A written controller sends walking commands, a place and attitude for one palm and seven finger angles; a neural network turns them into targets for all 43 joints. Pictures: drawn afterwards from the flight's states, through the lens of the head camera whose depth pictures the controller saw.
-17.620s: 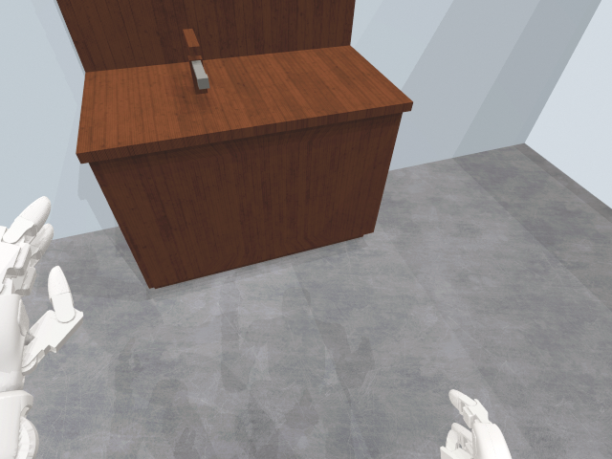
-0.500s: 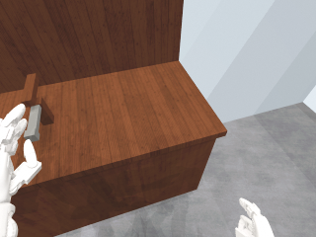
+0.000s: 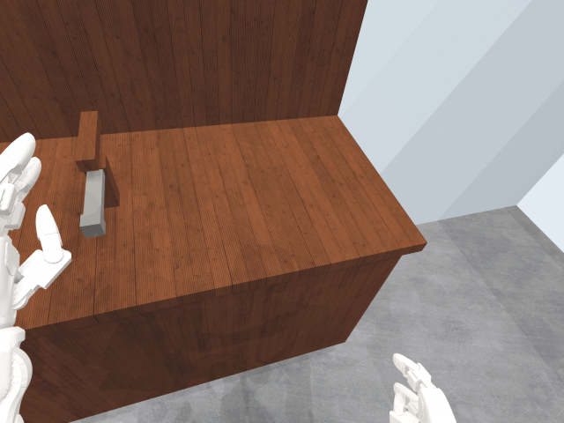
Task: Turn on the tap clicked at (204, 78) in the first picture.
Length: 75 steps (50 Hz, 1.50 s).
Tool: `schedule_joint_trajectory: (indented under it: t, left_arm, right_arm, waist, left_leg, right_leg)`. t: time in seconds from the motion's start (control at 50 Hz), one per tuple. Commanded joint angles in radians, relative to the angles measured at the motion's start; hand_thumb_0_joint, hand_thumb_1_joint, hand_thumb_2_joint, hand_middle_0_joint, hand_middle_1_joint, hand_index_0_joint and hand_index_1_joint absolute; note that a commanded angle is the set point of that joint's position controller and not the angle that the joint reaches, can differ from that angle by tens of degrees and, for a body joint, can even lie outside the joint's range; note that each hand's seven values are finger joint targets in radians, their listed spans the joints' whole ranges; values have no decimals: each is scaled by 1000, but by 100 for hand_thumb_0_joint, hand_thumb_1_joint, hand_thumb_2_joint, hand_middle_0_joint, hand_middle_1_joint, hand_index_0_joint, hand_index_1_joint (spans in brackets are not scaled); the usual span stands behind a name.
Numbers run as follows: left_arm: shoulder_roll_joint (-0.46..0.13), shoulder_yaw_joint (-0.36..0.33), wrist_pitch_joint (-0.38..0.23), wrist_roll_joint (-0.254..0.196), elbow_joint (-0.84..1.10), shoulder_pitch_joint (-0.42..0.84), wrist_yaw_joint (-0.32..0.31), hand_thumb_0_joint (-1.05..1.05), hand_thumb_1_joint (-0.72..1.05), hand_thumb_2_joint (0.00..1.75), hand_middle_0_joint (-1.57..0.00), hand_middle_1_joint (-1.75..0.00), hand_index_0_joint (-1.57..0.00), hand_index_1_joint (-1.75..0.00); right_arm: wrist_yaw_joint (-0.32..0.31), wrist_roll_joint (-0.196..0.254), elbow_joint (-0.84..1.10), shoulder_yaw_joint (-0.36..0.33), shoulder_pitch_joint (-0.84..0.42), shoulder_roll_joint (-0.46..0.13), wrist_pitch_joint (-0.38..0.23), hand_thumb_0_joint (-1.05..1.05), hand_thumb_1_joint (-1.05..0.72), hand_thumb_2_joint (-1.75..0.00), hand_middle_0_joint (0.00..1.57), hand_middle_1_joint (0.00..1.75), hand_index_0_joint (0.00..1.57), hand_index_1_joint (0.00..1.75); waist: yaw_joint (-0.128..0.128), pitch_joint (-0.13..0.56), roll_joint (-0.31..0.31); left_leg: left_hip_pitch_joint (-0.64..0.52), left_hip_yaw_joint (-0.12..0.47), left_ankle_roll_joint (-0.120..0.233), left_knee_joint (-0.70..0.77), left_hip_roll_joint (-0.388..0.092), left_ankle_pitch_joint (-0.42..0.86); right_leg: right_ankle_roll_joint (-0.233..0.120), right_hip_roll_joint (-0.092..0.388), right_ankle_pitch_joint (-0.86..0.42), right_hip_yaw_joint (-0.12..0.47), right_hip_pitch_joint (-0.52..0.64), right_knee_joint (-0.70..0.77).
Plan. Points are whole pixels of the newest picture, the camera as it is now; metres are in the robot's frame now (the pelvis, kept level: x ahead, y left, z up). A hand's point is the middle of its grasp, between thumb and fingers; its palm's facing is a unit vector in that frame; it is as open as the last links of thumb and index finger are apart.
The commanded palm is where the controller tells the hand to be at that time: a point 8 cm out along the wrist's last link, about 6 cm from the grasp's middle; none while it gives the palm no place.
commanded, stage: come to a stop and stand still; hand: left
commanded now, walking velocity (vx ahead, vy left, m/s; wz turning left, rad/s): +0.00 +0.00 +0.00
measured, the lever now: (93, 224) +0.36 +0.34 +0.03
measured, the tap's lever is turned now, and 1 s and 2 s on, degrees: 0 0 0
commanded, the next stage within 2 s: look again from close up in 0.28 s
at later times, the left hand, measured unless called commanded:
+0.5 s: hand (82, 245) +0.24 +0.26 +0.16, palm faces +0.39 -0.86 -0.34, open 7.4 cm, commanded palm +0.18 +0.28 +0.18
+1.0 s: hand (93, 232) +0.25 +0.25 +0.17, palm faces +0.39 -0.85 -0.34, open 7.4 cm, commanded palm +0.17 +0.27 +0.17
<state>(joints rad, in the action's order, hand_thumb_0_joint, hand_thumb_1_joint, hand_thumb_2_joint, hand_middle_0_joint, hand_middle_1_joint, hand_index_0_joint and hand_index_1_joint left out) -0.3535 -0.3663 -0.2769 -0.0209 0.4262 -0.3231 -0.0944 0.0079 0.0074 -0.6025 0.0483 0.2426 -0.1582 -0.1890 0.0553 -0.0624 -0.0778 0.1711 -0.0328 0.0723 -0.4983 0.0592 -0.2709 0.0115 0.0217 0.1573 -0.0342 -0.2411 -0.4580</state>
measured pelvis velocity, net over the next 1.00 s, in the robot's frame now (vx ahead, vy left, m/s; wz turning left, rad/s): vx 0.01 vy -0.02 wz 0.01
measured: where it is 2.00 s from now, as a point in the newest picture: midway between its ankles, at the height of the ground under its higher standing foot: outside the picture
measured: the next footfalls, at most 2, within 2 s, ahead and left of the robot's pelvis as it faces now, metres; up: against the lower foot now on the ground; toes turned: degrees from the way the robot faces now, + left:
none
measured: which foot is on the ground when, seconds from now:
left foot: down 0.00-1.00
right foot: down 0.00-1.00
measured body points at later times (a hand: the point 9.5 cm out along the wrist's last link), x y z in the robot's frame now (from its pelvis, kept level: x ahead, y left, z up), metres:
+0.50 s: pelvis +0.02 +0.00 +0.00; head +0.04 +0.04 +0.45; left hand +0.21 +0.30 +0.18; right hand +0.20 -0.21 -0.06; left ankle +0.00 +0.07 -0.74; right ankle +0.06 -0.13 -0.74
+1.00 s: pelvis +0.01 -0.02 +0.00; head +0.00 -0.03 +0.45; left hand +0.22 +0.29 +0.19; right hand +0.20 -0.25 -0.08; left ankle +0.00 +0.07 -0.74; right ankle +0.06 -0.13 -0.74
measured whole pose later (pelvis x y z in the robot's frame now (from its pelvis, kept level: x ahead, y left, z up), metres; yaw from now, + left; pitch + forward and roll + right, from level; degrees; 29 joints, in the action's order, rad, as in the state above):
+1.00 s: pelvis +0.01 -0.02 +0.00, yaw +1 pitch -1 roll +0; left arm -0.39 -0.41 0.04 -0.12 0.33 -0.23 0.01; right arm 0.00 0.01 -0.63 0.05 0.18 -0.25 -0.12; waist 0.04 0.00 0.02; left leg 0.21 -0.01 0.04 -0.52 0.04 -0.29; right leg -0.02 -0.01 0.20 -0.02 -0.29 -0.52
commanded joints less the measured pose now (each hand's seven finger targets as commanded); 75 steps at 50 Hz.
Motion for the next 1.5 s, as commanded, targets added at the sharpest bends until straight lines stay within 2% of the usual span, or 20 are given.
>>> schedule_joint_trajectory:
  t: [0.0, 0.28, 0.74, 0.76, 0.78, 0.8, 0.82, 0.84, 0.86, 0.92, 0.98, 1.02, 1.06, 1.08, 1.12, 1.16, 1.26, 1.34, 1.36, 1.48]
  left_arm:
    - [-120, -29, -52, 0, 176, 108, -12, 0, 90, 90, -20, -30, -20, -30]
    - [-153, -85, -44, -15, 252, 8, -14, 0, 90, 90, -20, -30, -20, -30]
    - [-143, -69, -15, -21, 219, -5, -24, 0, 90, 90, -20, -30, -20, -30]
    - [-961, -281, -160, 8, 629, 923, -38, 0, 90, 90, -20, -30, -20, -30]
    - [-494, -334, 56, 123, 40, 618, -3, 0, 90, 90, -20, -30, -20, -30]
    - [-258, -91, 151, -53, -110, 343, 26, 0, 90, 90, -20, -30, -20, -30]
    - [-182, -122, 181, -114, 45, 364, 73, 0, 90, 90, -20, -30, -20, -30]
    - [-215, -146, 239, -162, -18, 225, 104, 0, 90, 90, -20, -30, -20, -30]
    - [-73, -40, 294, -176, -76, 93, 132, 0, 90, 90, -20, -30, -20, -30]
    - [-134, -17, 311, -101, 52, 55, 129, 0, 90, 90, -20, -30, -20, -30]
    - [-227, -110, 186, -73, 244, 95, 49, 0, 90, 90, -20, -30, -20, -30]
    - [-237, -170, 99, -89, 205, 76, -7, 0, 90, 90, -20, -30, -20, -30]
    - [-312, -225, 32, -79, 240, 184, -59, 0, 90, 90, -20, -30, -20, -30]
    - [-275, -195, 20, -74, 220, 188, -76, 0, 90, 90, -20, -30, -20, -30]
    - [-214, -141, 32, -79, 112, 161, -80, 0, 90, 90, -20, -30, -20, -30]
    - [-233, -117, 66, -79, 66, 220, -60, 0, 90, 90, -20, -30, -20, -30]
    - [-219, -40, 163, -91, 71, 226, -3, 0, 90, 90, -20, -30, -20, -30]
    - [-235, -113, 162, -130, 93, 132, -10, 0, 90, 90, -20, -30, -20, -30]
    - [-264, -157, 156, -132, 90, 97, -17, 0, 90, 90, -20, -30, -20, -30]
    - [-165, -126, 128, -159, 164, -30, -38, 0, 90, 90, -20, -30, -20, -30]
  right_arm:
    - [-6, 3, 161, -73, -92, -159, -52, 0, -90, -90, 20, 30, 20, 30]
    - [-19, -4, 192, -77, -114, -160, -6, 0, -90, -90, 20, 30, 20, 30]
    - [-41, -1, 187, -86, -119, -171, 9, 0, -90, -90, 20, 30, 20, 30]
    - [-118, 72, 340, 149, 92, -248, 49, 0, -90, -90, 20, 30, 20, 30]
    - [-102, -71, 144, -87, -106, -175, 26, 0, -90, -90, 20, 30, 20, 30]
    - [-42, -37, 151, -87, -63, -227, 11, 0, -90, -90, 20, 30, 20, 30]
    - [-33, -34, 122, -94, -62, -258, -2, 0, -90, -90, 20, 30, 20, 30]
    - [-42, -16, 101, -99, -72, -263, -3, 0, -90, -90, 20, 30, 20, 30]
    - [-25, 12, 113, -66, -131, -235, -1, 0, -90, -90, 20, 30, 20, 30]
    - [-12, 14, 136, -68, -188, -248, 7, 0, -90, -90, 20, 30, 20, 30]
    - [-18, -11, 166, -73, -226, -222, 5, 0, -90, -90, 20, 30, 20, 30]
    - [-32, -16, 151, -71, -231, -206, -2, 0, -90, -90, 20, 30, 20, 30]
    - [-42, -12, 129, -67, -223, -194, -7, 0, -90, -90, 20, 30, 20, 30]
    - [-43, -18, 132, -71, -217, -184, -13, 0, -90, -90, 20, 30, 20, 30]
    - [-49, -10, 106, -64, -201, -187, -17, 0, -90, -90, 20, 30, 20, 30]
    - [-61, -1, 95, -60, -204, -196, -16, 0, -90, -90, 20, 30, 20, 30]
    - [-90, 17, 93, -65, -238, -191, -24, 0, -90, -90, 20, 30, 20, 30]
    - [-96, 11, 83, -80, -237, -190, -25, 0, -90, -90, 20, 30, 20, 30]
    - [-94, 18, 73, -80, -237, -185, -25, 0, -90, -90, 20, 30, 20, 30]
    - [-84, 15, 90, -85, -173, -185, -44, 0, -90, -90, 20, 30, 20, 30]
  waist:
    - [-24, 84, 164]
    - [-27, 171, 171]
    - [-28, 130, 105]
    - [-106, 113, 468]
    - [37, 334, 320]
    - [-10, 265, 250]
    - [2, 355, 218]
    - [24, 334, 183]
    - [29, 249, 162]
    - [12, 141, 55]
    - [17, 214, 95]
    - [13, 176, 52]
    - [11, 171, 144]
    - [16, 202, 191]
    - [-8, 145, 169]
    - [-28, 130, 153]
    - [-12, 135, 126]
    - [13, 180, 24]
    - [27, 178, 44]
    - [14, 285, 69]
  left_leg:
    - [192, 138, -72, 217, -157, 71]
    - [61, 103, -129, 142, -131, 384]
    - [118, 101, -73, 170, -107, 114]
    - [332, 172, -39, 112, -112, 157]
    - [15, 82, -124, 75, -81, 391]
    - [-44, 97, -175, 66, -78, 632]
    - [-175, 79, -169, 38, -87, 671]
    - [-160, 74, -156, 46, -85, 650]
    - [-117, 70, -158, 60, -87, 605]
    - [41, 71, -93, 73, -75, 298]
    - [81, 70, -75, 59, -54, 116]
    - [149, 66, -57, 30, -47, 2]
    - [173, 57, -51, 11, -41, -91]
    - [181, 51, -48, -3, -34, -95]
    - [217, 50, -42, -39, -29, -138]
    - [237, 43, -34, -73, -24, -169]
    - [268, 51, -48, -131, -43, -124]
    - [319, 88, -63, -148, -68, -101]
    - [314, 86, -63, -146, -68, -91]
    - [259, 62, -46, -144, -54, 123]
  right_leg:
    - [-29, 9, -57, 44, 200, 0]
    - [-31, 1, -204, 11, 219, 21]
    - [-32, 26, -135, 74, 218, 90]
    - [31, -59, 86, 51, 220, -83]
    - [-74, -28, 25, 9, 177, -56]
    - [-82, -54, -70, -67, 39, -28]
    - [-60, -62, -139, -43, 11, -9]
    - [-56, -54, -137, -48, 37, -17]
    - [-54, -64, -109, -61, 15, -16]
    - [-47, -51, -66, -78, -1, -34]
    - [-48, -54, 58, -53, -12, -63]
    - [-37, -51, 159, -35, -57, -67]
    - [-34, -45, 239, -7, -89, -66]
    - [-39, -29, 253, 6, -73, -60]
    - [-33, -17, 295, 26, -110, -45]
    - [-26, 6, 369, 74, -114, 2]
    - [-20, 74, 494, 205, -55, 77]
    - [18, 123, 400, 254, 15, 63]
    - [17, 114, 377, 243, 17, 55]
    - [13, 69, -102, 121, 65, -78]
